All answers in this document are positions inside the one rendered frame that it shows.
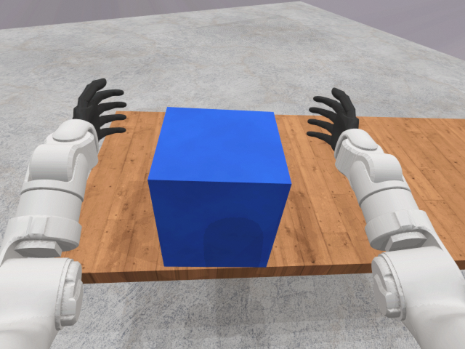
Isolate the robot left hand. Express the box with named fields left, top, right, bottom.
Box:
left=72, top=78, right=126, bottom=142

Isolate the table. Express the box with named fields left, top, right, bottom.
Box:
left=55, top=111, right=465, bottom=284

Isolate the robot right hand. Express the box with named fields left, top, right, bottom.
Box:
left=307, top=87, right=359, bottom=151

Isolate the robot right upper arm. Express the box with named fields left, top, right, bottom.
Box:
left=371, top=246, right=465, bottom=349

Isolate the robot right forearm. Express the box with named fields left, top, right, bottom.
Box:
left=334, top=129, right=465, bottom=292

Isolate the robot left upper arm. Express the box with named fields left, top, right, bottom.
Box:
left=0, top=257, right=83, bottom=349

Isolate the carton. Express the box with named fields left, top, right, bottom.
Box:
left=147, top=107, right=291, bottom=268

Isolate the robot left forearm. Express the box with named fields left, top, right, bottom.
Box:
left=0, top=119, right=99, bottom=267

